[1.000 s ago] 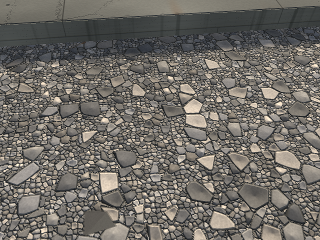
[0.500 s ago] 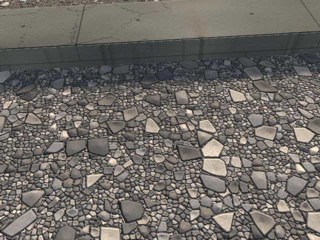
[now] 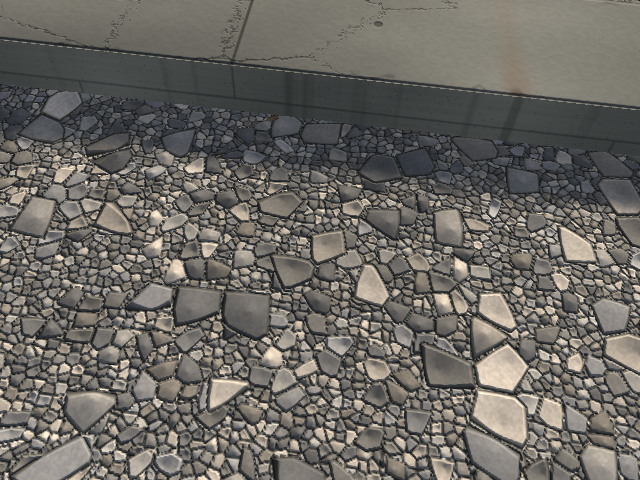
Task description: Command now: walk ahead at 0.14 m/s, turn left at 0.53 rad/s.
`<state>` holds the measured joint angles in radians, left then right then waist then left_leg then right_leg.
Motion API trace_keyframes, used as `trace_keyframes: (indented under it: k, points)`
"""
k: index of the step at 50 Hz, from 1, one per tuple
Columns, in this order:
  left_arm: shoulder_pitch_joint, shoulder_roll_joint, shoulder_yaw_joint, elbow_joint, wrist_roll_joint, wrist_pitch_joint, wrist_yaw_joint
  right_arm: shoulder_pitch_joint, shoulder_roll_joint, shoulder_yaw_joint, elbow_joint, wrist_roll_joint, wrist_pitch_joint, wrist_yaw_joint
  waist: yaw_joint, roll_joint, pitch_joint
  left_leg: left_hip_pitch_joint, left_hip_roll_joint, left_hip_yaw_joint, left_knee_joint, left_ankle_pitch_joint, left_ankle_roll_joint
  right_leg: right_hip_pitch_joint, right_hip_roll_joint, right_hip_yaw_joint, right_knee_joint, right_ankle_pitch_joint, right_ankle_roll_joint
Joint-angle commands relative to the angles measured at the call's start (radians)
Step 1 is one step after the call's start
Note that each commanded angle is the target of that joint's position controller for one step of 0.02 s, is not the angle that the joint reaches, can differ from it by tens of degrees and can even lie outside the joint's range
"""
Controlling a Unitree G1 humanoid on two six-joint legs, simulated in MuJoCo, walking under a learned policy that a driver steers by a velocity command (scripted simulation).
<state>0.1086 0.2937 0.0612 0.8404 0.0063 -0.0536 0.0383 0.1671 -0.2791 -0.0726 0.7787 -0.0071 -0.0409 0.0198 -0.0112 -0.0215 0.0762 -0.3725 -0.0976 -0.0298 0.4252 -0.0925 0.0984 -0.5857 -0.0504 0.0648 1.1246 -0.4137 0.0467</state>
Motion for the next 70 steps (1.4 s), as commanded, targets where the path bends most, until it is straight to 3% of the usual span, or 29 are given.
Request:
trace_keyframes:
  k: [1, 8, 14, 15, 16, 17, 18, 20, 21, 25, 32, 35, 36, 37, 38, 39, 41, 45, 50, 52, 54, 55, 58, 60, 62, 65, 68, 69, 70]
  points:
    - [0.123, 0.078, 0.026, -0.031, 0.008, 0.02, 0.018, -0.001, -0.173, -0.045, -0.076, 0.007, -0.002, -0.021, 0.047, 0.091, -0.219, 0.117, 0.267, -0.235, -0.095, 0.511, 0.188, 0.042, 0.009, 0.008, -0.091, 0.086, 0.027]
    - [-0.037, 0.081, 0.026, -0.096, -0.003, 0.028, 0.01, 0.013, -0.18, -0.047, -0.094, 0.017, 0.045, -0.056, -0.006, 0.146, -0.178, 0.133, 0.222, -0.349, -0.091, 0.03, 0.116, 0.04, 0.053, 0.052, -0.365, 0.197, 0.043]
    - [0.033, 0.106, 0.035, -0.093, -0.012, -0.011, -0.013, -0.024, -0.166, -0.041, -0.132, 0.029, 0.067, -0.061, 0.046, 0.176, -0.186, 0.184, 0.189, -0.449, 0.042, 0.21, 0.074, 0.248, 0.079, 0.039, -0.7, 0.244, 0.005]
    - [0.064, 0.137, 0.045, -0.086, -0.007, -0.015, -0.014, -0.014, -0.141, -0.033, -0.141, 0.029, 0.071, -0.064, 0.049, 0.145, -0.198, 0.125, 0.147, -0.424, 0.099, 0.108, 0.031, 0.371, 0.004, 0.07, -0.777, 0.375, -0.023]
    - [0.062, 0.202, 0.057, -0.099, 0.009, -0.007, -0.006, 0.051, -0.078, -0.016, -0.143, 0.014, 0.071, -0.062, 0.003, -0.06, -0.242, 0.006, 0.041, -0.283, 0.305, -0.246, -0.027, 0.515, -0.216, 0.245, -0.768, 0.615, -0.109]
    - [0.075, 0.227, 0.062, -0.09, 0.044, 0.007, -0.008, 0.059, -0.11, -0.026, -0.179, 0.022, 0.063, -0.06, -0.018, -0.3, -0.21, -0.21, -0.075, -0.146, 0.478, -0.601, -0.081, 0.553, -0.361, 0.473, -0.783, 0.836, -0.294]
    - [0.058, 0.175, 0.052, -0.112, 0.03, 0.009, -0.01, 0.1, -0.198, -0.049, -0.154, 0.008, 0.055, -0.055, -0.009, -0.21, -0.218, -0.25, -0.001, -0.149, 0.674, -0.581, -0.122, 0.557, -0.39, 0.456, -0.769, 0.849, -0.34]
    - [0.004, 0.111, 0.035, -0.136, 0.012, 0.018, -0.006, 0.1, -0.202, -0.064, -0.114, 0.025, 0.076, -0.058, -0.015, -0.088, -0.185, -0.259, 0.035, -0.117, 0.78, -0.453, -0.165, 0.527, -0.256, 0.238, -0.733, 0.755, -0.251]
    - [-0.011, 0.105, 0.032, -0.138, 0.0, 0.024, -0.003, 0.087, -0.184, -0.06, -0.12, 0.025, 0.087, -0.059, -0.01, -0.092, -0.163, -0.275, 0.048, -0.106, 0.804, -0.408, -0.182, 0.512, -0.235, 0.195, -0.738, 0.722, -0.239]
    - [0.021, 0.133, 0.04, -0.132, 0.01, 0.048, 0.011, 0.006, -0.109, -0.034, -0.178, 0.037, 0.095, -0.046, 0.031, -0.154, -0.143, -0.248, 0.081, -0.013, 0.657, -0.32, -0.205, 0.511, -0.201, 0.074, -0.787, 0.669, -0.258]
    - [0.022, 0.187, 0.057, -0.126, -0.016, 0.054, -0.012, -0.003, -0.107, -0.027, -0.207, 0.02, 0.096, -0.022, 0.042, -0.175, -0.167, 0.002, 0.099, 0.054, 0.296, -0.287, -0.151, 0.468, -0.245, 0.029, -0.774, 0.595, -0.267]
    - [0.032, 0.156, 0.042, -0.099, -0.039, 0.054, -0.019, 0.078, -0.11, -0.033, -0.168, 0.014, 0.093, -0.015, -0.007, -0.131, -0.155, 0.228, 0.072, 0.07, -0.046, -0.035, -0.077, 0.372, -0.201, -0.012, -0.677, 0.465, -0.178]
    - [0.085, 0.101, 0.023, -0.084, -0.013, 0.048, -0.027, 0.095, -0.155, -0.042, -0.171, 0.012, 0.093, -0.024, 0.011, 0.01, -0.192, 0.379, 0.188, -0.083, -0.079, 0.163, -0.041, 0.262, -0.137, -0.083, -0.551, 0.271, -0.086]
    - [0.099, 0.034, -0.004, -0.108, 0.042, 0.041, -0.041, 0.067, -0.228, -0.046, -0.205, 0.001, 0.095, -0.04, 0.051, 0.302, -0.204, 0.454, 0.432, -0.339, -0.035, 0.525, 0.079, 0.064, -0.029, -0.161, -0.317, -0.208, 0.013]
    - [0.019, 0.101, 0.02, -0.129, 0.013, 0.044, -0.025, 0.084, -0.192, -0.034, -0.198, -0.031, 0.075, -0.028, -0.026, 0.252, -0.218, 0.293, 0.488, -0.378, -0.078, 0.398, 0.22, 0.063, -0.018, -0.061, -0.187, -0.261, 0.026]
    - [0.004, 0.144, 0.034, -0.121, -0.012, 0.052, -0.016, 0.045, -0.175, -0.028, -0.187, -0.033, 0.056, -0.02, -0.011, 0.194, -0.156, 0.242, 0.42, -0.312, -0.103, 0.271, 0.198, 0.065, -0.027, -0.041, -0.115, -0.206, 0.024]
    - [0.042, 0.14, 0.043, -0.078, -0.009, 0.07, -0.003, -0.031, -0.141, -0.017, -0.175, -0.013, 0.037, -0.021, 0.015, 0.182, -0.117, 0.214, 0.334, -0.217, -0.11, 0.177, 0.117, 0.06, -0.033, -0.026, -0.094, -0.094, 0.027]
    - [0.086, 0.091, 0.032, -0.056, -0.009, 0.071, -0.001, -0.063, -0.085, 0.005, -0.145, -0.01, 0.027, -0.032, 0.039, 0.164, -0.136, 0.202, 0.287, -0.14, -0.098, 0.253, 0.109, 0.157, -0.027, -0.028, -0.19, 0.028, 0.045]
    - [0.053, 0.08, 0.016, -0.062, -0.011, 0.065, -0.008, -0.046, -0.102, 0.003, -0.098, -0.006, 0.036, -0.03, 0.003, 0.158, -0.128, 0.216, 0.304, -0.198, -0.081, 0.158, 0.129, 0.28, -0.01, -0.052, -0.484, 0.03, 0.032]
    - [0.114, 0.068, 0.01, -0.032, -0.006, 0.058, -0.016, -0.048, -0.091, 0.009, -0.076, 0.011, 0.039, -0.03, 0.038, 0.132, -0.125, 0.148, 0.263, -0.196, -0.107, -0.193, 0.086, 0.414, 0.017, -0.093, -0.692, 0.2, -0.001]
    - [0.157, 0.115, 0.017, -0.021, -0.003, 0.051, -0.014, -0.028, -0.101, 0.005, -0.063, 0.004, 0.035, -0.029, 0.029, 0.091, -0.093, 0.03, 0.203, -0.189, -0.076, -0.499, 0.033, 0.481, -0.019, -0.048, -0.645, 0.109, -0.062]
    - [0.171, 0.17, 0.032, -0.006, -0.014, 0.047, -0.013, -0.035, -0.078, 0.008, -0.083, 0.001, 0.029, -0.026, 0.012, -0.021, -0.056, -0.033, 0.128, -0.101, -0.032, -0.557, 0.0, 0.432, -0.047, -0.01, -0.66, -0.093, -0.119]
    - [0.227, 0.179, 0.038, 0.01, -0.007, 0.011, -0.017, -0.119, -0.048, 0.006, -0.112, 0.036, -0.008, -0.027, 0.06, -0.24, 0.051, -0.151, 0.039, 0.076, 0.323, -0.384, -0.053, 0.394, -0.264, 0.385, -0.96, -0.387, -0.266]
    - [0.239, 0.165, 0.037, 0.005, -0.012, -0.01, -0.012, -0.146, -0.079, -0.007, -0.126, 0.036, -0.026, -0.018, 0.077, -0.204, 0.068, -0.284, 0.11, -0.002, 0.458, -0.438, -0.033, 0.469, -0.327, 0.454, -0.979, -0.25, -0.297]
    - [0.229, 0.159, 0.037, -0.003, -0.031, -0.016, -0.014, -0.14, -0.056, -0.002, -0.122, 0.039, -0.041, -0.004, 0.069, -0.135, 0.036, -0.299, 0.142, 0.004, 0.378, -0.411, -0.021, 0.547, -0.285, 0.349, -0.964, -0.126, -0.258]
    - [0.181, 0.175, 0.043, -0.014, -0.039, -0.002, -0.022, -0.096, -0.032, 0.002, -0.087, 0.027, -0.048, 0.015, 0.037, -0.141, -0.019, 0.018, 0.084, 0.099, 0.156, -0.21, -0.044, 0.41, -0.167, 0.133, -0.93, 0.066, -0.21]
    - [0.171, 0.134, 0.029, -0.021, -0.032, 0.003, -0.03, 0.116, -0.074, -0.027, -0.005, 0.035, -0.029, 0.009, -0.059, -0.096, -0.092, 0.376, 0.044, 0.124, 0.071, -0.097, -0.051, 0.231, -0.121, 0.051, -0.778, 0.128, -0.166]
    - [0.147, 0.075, 0.01, -0.032, -0.022, -0.004, -0.035, 0.227, -0.121, -0.044, 0.016, 0.036, -0.027, -0.003, -0.114, 0.003, -0.129, 0.503, 0.155, -0.03, 0.005, -0.169, -0.013, 0.139, -0.06, -0.026, -0.549, 0.148, -0.111]
    - [0.144, 0.0, -0.012, -0.089, -0.013, -0.025, -0.03, 0.321, -0.254, -0.068, 0.017, 0.022, -0.025, -0.011, -0.122, 0.307, -0.182, 0.639, 0.416, -0.483, -0.145, -0.328, 0.128, -0.098, 0.046, -0.111, -0.177, -0.036, -0.043]
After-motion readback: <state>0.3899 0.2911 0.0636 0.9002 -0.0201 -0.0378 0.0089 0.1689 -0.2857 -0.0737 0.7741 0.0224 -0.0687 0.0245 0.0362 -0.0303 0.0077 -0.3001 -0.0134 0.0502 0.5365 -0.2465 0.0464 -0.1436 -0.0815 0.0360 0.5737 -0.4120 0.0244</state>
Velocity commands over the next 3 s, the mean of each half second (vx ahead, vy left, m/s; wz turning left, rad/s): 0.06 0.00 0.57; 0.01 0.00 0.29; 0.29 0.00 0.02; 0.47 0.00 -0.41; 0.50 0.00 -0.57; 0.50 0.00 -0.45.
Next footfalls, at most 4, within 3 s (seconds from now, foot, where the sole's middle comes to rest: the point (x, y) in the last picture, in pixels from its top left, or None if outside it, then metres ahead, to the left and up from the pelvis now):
0.30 right None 0.19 -0.15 -0.77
0.72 left None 0.08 0.11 -0.77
1.06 right None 0.16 -0.12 -0.77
1.38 left None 0.14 0.18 -0.77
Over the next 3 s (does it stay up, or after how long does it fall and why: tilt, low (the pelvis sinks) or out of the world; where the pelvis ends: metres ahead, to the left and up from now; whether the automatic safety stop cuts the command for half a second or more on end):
stays up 0.93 0.11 0.00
